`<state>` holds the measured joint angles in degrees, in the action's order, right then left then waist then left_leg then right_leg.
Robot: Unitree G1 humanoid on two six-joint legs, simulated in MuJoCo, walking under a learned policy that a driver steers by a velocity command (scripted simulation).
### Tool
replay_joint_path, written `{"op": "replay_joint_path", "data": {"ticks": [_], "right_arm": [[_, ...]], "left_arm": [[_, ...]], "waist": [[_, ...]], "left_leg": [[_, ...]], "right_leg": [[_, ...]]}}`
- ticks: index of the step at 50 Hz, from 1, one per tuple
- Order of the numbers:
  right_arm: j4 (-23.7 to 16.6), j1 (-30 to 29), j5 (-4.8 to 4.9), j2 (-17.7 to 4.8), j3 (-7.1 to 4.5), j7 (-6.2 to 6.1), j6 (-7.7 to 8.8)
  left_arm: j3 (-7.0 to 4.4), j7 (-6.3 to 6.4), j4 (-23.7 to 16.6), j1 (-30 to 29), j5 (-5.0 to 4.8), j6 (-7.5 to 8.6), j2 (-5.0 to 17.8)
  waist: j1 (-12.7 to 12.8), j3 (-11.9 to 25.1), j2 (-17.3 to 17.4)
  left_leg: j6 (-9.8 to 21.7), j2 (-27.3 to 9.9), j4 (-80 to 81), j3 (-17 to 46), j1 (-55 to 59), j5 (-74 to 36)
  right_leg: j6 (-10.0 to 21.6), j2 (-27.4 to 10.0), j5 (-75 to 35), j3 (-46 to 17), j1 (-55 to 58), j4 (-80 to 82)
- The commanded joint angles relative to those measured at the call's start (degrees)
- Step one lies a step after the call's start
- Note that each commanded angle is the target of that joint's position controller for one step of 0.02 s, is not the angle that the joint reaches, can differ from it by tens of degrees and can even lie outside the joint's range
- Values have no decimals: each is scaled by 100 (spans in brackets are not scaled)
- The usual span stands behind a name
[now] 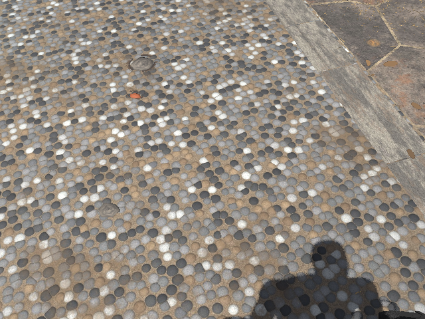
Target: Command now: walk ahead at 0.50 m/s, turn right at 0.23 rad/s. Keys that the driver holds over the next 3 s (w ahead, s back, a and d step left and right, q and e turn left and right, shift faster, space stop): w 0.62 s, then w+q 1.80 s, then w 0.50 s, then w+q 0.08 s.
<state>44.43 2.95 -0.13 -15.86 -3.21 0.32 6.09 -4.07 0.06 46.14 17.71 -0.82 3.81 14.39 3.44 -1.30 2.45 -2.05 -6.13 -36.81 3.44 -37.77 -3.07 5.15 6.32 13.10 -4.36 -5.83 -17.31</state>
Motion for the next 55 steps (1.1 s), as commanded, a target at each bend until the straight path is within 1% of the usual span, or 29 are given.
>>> {"op": "replay_joint_path", "data": {"ticks": [1,5,6,7,8,9,10,11,12,13,14,16,18,24,27,30,32,33,34,35,36,37,38,39,40,42,45,50,55], "right_arm": [[-486,-647,61,-348,-34,66,92],[-590,-608,55,-551,-89,157,172],[-525,-302,54,-638,-132,156,188],[-335,346,35,-793,-223,137,198],[-160,1285,-37,-1052,-306,110,202],[-21,2071,-120,-1531,-446,93,159],[125,2261,19,-1190,-363,141,111],[59,1902,109,-846,-250,130,81],[-38,1497,69,-700,-196,110,32],[-69,1182,12,-602,-149,121,9],[-101,1014,-42,-478,-96,132,27],[-59,966,-32,-497,-93,147,56],[22,1057,1,-656,-135,116,81],[253,1531,99,-859,-183,8,-20],[417,1882,133,-902,-189,2,-89],[520,1980,150,-969,-218,-27,-189],[535,1899,162,-1047,-243,-53,-246],[521,1795,172,-1026,-223,-61,-270],[433,1743,111,-833,-139,-65,-264],[241,2156,25,-277,38,-46,-174],[324,2353,121,-262,72,-17,-64],[271,1921,277,-831,-95,-1,-26],[155,1516,293,-858,-111,0,-26],[130,1333,235,-777,-121,-20,-69],[156,1369,183,-730,-165,-45,-157],[226,1622,196,-455,-143,-50,-322],[86,1402,163,-368,-162,-71,-421],[-186,606,124,-207,-100,86,-356],[-646,-209,127,-171,-45,258,-360]], "left_arm": [[-213,17,-145,334,-23,61,915],[-238,64,-32,468,-5,-21,1000],[-244,73,-52,368,-2,-44,1034],[-214,72,-89,257,10,-62,981],[-126,65,-202,150,61,-58,802],[-1,50,-261,848,13,27,386],[28,21,-211,884,-44,111,471],[-72,-9,-299,400,-130,152,903],[-61,-14,-416,-69,-120,171,916],[-68,-7,-483,-316,-37,174,852],[-103,6,-467,-291,22,138,815],[-76,12,-392,-31,15,55,601],[-45,34,-462,-186,47,19,503],[57,-35,-735,-1307,43,98,303],[72,-115,-905,-1809,-11,133,326],[54,-212,-1058,-2035,-26,185,434],[-21,-229,-1006,-1698,-6,218,609],[-127,-202,-831,-1053,17,232,782],[-262,-144,-590,-61,80,239,1113],[-404,-80,-496,746,205,207,1710],[-337,-87,-411,929,127,155,1457],[-217,-73,-435,623,88,139,1085],[-150,-56,-469,245,74,135,891],[-89,-74,-462,-144,90,151,714],[-45,-93,-463,-420,115,200,552],[-68,-113,-389,-645,152,284,531],[-131,-63,-224,-620,194,349,668],[-183,52,-47,-440,160,285,856],[-270,91,180,24,31,93,1074]], "waist": [[187,-46,-677],[40,-55,-811],[-157,90,-873],[-498,493,-814],[-914,1267,-600],[-861,2185,684],[-917,2365,1385],[-948,1419,784],[-854,832,263],[-683,368,5],[-506,221,57],[-324,242,244],[-303,172,215],[-662,-2,98],[-852,-140,119],[-801,-202,195],[-529,4,287],[-140,383,236],[284,1119,82],[329,2096,-1059],[331,2677,-1828],[378,1758,-1224],[247,1108,-981],[53,639,-721],[-148,378,-826],[-381,214,-877],[-452,29,-638],[-206,-179,-509],[87,-446,-433]], "left_leg": [[104,281,539,-244,576,-457],[438,380,880,-246,461,461],[549,505,979,-366,895,639],[715,629,1107,-492,1812,492],[1058,50,822,61,3353,185],[1933,-1239,981,2331,5615,947],[2195,-1680,1806,3924,6058,1901],[1894,-1512,1919,3371,5432,2594],[1673,-1281,2036,2618,4590,2441],[1598,-1048,2234,2109,3781,1948],[1525,-859,2394,1758,3306,1473],[1566,-684,2642,1314,2868,900],[1635,-654,2816,952,2766,385],[1356,-352,2905,117,2940,0],[1344,-537,2767,181,3344,137],[1256,-814,2443,310,3910,-181],[1135,-827,1948,336,4026,-1125],[1012,-610,1228,186,3865,-1874],[824,-304,6,-4,3096,-1527],[431,458,-2221,-395,946,748],[345,842,-3375,199,-128,3686],[382,500,-3838,437,-652,3450],[408,222,-3728,262,-711,2935],[378,37,-3410,189,-510,2524],[360,-123,-3131,229,-223,2217],[293,-203,-2998,224,217,1893],[197,-215,-2612,336,-119,1258],[228,-106,-974,-43,-89,-87],[455,4,-131,-437,-408,340]], "right_leg": [[764,-1446,-1306,-736,-296,420],[613,-1860,-2055,-1071,656,-121],[532,-1804,-2819,-1010,718,-440],[412,-1542,-3644,-798,639,-1143],[230,-1246,-3231,-547,-77,-2414],[-234,-391,-1113,-62,-2170,-4621],[-299,-148,1962,-409,-3287,-5512],[-262,-520,1724,-524,-3866,-5937],[-232,-828,1202,-278,-3872,-5780],[-244,-1029,837,-124,-3732,-5349],[-252,-1211,583,-123,-3434,-5006],[-323,-1312,408,-27,-3033,-4652],[-444,-1376,76,64,-3157,-4186],[-548,-1193,-1701,327,-2968,-2063],[-504,-1073,-1773,377,-2985,-1574],[-319,-991,-1232,361,-3047,-1249],[-157,-817,-858,467,-2356,-1046],[-17,-668,-951,595,-1373,-832],[231,-1041,-1196,269,267,-1089],[914,-2583,-1059,-1791,2645,-1160],[1365,-3177,-234,-3548,3106,-377],[1077,-2954,279,-2892,2408,-191],[846,-2727,249,-2077,1592,-36],[723,-2483,47,-1524,781,240],[618,-2281,-188,-1063,225,484],[606,-2167,-614,-487,-382,848],[625,-2149,-1340,203,-421,1022],[427,-1970,-1670,1132,-129,1077],[350,-2308,-2106,1414,900,752]]}}
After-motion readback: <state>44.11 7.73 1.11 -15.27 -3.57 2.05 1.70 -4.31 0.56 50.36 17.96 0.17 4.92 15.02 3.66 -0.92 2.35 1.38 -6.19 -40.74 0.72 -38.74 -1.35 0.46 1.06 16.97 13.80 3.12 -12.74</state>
